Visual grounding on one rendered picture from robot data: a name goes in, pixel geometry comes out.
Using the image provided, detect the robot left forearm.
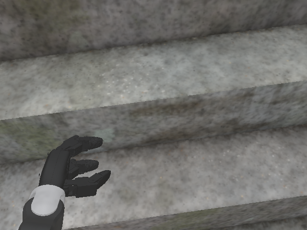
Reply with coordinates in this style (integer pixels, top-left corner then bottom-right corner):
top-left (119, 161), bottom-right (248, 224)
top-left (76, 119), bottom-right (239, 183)
top-left (16, 184), bottom-right (65, 230)

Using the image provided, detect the robot left hand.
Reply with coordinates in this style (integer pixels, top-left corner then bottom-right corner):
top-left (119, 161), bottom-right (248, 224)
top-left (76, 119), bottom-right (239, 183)
top-left (38, 135), bottom-right (111, 198)

